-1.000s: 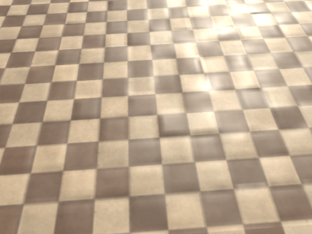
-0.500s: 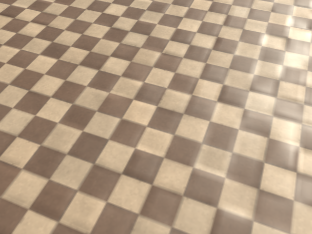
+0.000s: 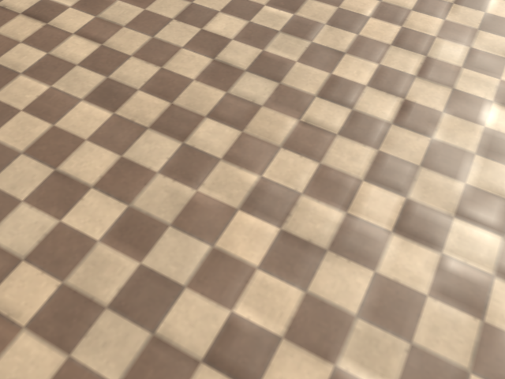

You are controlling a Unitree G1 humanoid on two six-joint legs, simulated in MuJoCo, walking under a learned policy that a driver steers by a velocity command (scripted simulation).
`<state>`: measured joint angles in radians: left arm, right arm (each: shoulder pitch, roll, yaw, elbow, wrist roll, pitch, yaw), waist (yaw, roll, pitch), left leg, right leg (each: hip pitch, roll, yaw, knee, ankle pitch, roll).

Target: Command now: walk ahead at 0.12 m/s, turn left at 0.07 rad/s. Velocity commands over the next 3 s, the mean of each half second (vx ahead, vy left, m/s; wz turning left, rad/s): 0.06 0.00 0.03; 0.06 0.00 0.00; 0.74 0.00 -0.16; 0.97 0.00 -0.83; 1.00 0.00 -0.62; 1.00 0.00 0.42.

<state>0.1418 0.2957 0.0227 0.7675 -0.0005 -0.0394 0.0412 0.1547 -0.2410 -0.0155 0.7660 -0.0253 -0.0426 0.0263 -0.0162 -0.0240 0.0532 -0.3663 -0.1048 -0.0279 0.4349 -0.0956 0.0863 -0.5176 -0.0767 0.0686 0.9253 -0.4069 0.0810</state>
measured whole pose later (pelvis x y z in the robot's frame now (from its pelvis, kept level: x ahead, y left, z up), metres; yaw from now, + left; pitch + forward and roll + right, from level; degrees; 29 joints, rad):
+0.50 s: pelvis +0.07 -0.05 +0.00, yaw +0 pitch -1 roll +0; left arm 0.16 0.22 0.02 0.89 0.01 -0.02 0.02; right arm 0.19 -0.23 -0.04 0.92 -0.01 0.01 -0.03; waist 0.00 -0.01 0.03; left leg -0.24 -0.03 -0.06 0.54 -0.28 0.00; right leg -0.25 0.00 0.02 0.55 -0.28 0.00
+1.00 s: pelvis +0.09 -0.05 +0.00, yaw +0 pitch -1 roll +0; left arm 0.24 0.23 0.04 1.03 -0.02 -0.03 0.03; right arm 0.22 -0.21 -0.05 1.06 0.02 -0.02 -0.03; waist 0.00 -0.01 0.00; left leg -0.24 -0.01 -0.04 0.60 -0.43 0.03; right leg -0.21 0.01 0.01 0.53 -0.38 -0.04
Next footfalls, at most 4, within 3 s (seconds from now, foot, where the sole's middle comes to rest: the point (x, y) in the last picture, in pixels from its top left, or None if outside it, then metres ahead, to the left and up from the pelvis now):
0.14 right None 0.12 -0.17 -0.77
1.56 right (311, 344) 0.53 -0.14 -0.77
2.02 left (306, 196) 1.01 -0.17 -0.77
2.46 right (429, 162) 1.16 -0.61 -0.77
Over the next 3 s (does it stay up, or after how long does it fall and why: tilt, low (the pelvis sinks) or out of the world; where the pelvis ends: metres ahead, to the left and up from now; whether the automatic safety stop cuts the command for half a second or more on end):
stays up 1.45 -0.80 -0.03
